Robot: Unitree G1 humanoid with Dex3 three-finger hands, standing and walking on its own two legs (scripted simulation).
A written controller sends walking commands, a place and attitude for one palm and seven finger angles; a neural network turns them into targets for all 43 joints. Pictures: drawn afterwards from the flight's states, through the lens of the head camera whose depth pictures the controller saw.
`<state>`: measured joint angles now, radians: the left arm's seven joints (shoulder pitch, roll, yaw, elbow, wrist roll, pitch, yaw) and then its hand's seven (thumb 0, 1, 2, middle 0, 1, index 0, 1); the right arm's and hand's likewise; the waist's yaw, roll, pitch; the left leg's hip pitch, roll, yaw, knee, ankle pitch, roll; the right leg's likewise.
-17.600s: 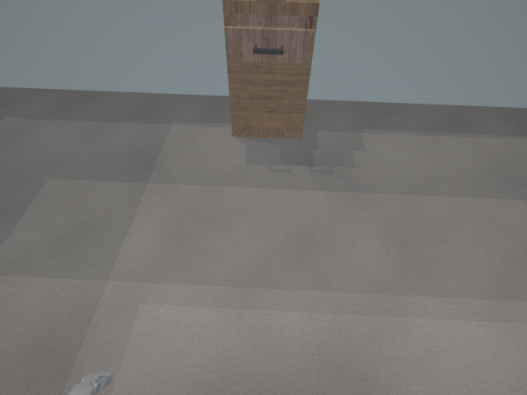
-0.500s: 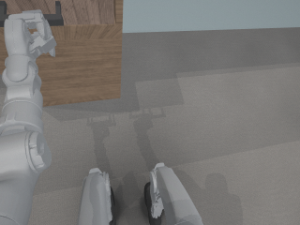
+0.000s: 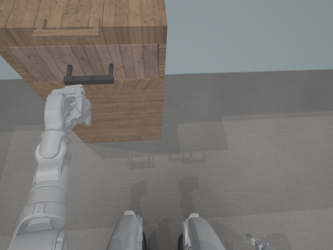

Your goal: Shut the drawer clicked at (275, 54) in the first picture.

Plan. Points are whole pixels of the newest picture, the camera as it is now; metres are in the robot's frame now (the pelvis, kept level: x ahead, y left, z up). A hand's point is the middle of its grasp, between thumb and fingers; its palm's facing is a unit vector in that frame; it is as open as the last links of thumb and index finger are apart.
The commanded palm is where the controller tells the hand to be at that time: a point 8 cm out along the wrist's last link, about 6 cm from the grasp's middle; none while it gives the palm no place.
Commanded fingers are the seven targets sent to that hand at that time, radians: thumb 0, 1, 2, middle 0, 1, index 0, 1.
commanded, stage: draw the hand back to the body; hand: left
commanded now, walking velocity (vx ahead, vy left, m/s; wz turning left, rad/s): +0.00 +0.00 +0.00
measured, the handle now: (89, 74) +0.58 +0.21 -0.03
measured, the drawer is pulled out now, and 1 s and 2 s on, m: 0.00 0.00 0.00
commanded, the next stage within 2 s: step back with the hand held close in 1.12 s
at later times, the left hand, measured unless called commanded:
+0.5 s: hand (22, 152) +0.29 +0.22 +0.15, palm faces +0.22 -0.93 -0.29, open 3.3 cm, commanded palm +0.25 +0.26 +0.17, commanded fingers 0.00 0.90 0.90 -1.40 -1.60 -1.40 -1.60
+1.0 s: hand out of the picture +0.19 +0.24 +0.28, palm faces +0.45 -0.80 -0.41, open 3.2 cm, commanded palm +0.14 +0.28 +0.28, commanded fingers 0.00 0.90 0.90 -1.40 -1.60 -1.40 -1.60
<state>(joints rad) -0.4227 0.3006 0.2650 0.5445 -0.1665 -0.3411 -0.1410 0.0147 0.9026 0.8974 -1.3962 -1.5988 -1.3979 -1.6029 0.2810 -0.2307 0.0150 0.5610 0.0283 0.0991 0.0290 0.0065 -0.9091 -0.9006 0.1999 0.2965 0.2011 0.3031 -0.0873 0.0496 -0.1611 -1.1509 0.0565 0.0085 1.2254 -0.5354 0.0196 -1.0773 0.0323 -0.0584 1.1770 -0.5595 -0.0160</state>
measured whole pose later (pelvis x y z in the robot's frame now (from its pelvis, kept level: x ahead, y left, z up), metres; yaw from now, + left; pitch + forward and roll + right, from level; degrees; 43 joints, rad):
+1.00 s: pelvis +0.02 -0.01 +0.11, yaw +3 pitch -4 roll +0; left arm 0.54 0.35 0.29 -0.50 -0.09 -0.08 0.10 0.01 0.90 0.90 -1.40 -1.60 -1.40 -1.60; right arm 0.20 -0.23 0.04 0.58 0.02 -0.08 -0.08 0.01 -0.90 -0.90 0.20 0.30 0.20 0.30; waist 0.07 0.08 -0.01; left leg -0.14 0.01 0.02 0.47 -0.27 0.00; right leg -0.06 0.01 -0.05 0.42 -0.29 -0.02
